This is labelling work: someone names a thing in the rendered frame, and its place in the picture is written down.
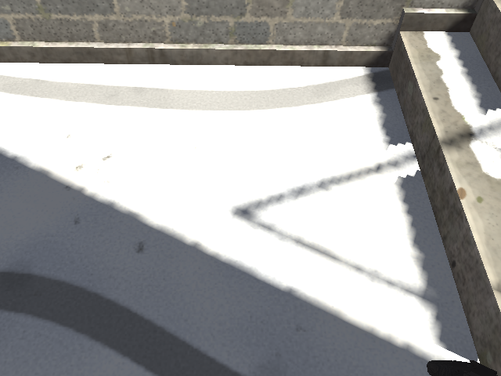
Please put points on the right robot hand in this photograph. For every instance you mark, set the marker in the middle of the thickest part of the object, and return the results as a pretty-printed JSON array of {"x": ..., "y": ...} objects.
[{"x": 458, "y": 368}]

